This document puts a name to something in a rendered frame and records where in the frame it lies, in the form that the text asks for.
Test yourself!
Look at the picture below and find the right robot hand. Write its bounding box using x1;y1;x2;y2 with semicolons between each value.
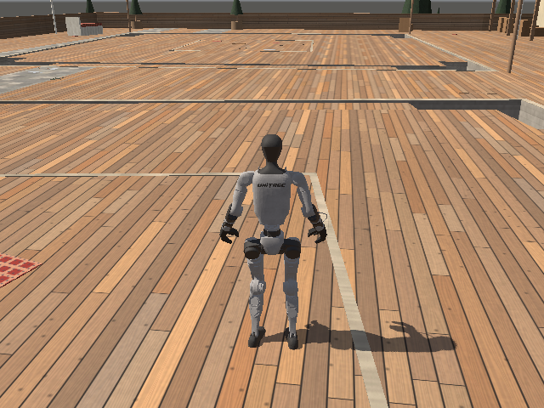
308;225;327;244

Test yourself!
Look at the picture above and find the right robot forearm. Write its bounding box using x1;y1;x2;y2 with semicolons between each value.
308;204;324;231

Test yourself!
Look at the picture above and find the left robot hand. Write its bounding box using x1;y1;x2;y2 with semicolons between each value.
219;227;239;244

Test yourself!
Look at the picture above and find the robot left thigh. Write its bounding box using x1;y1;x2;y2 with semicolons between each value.
243;237;266;295

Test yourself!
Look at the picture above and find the humanoid robot head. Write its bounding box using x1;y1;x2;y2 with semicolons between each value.
258;134;286;174

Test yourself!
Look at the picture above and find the robot left upper arm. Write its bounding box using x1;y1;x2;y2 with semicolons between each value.
229;171;254;217

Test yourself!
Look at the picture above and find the robot right upper arm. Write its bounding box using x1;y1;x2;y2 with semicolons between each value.
289;171;315;218

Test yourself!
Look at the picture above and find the left robot forearm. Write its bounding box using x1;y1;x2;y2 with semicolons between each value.
222;203;238;231

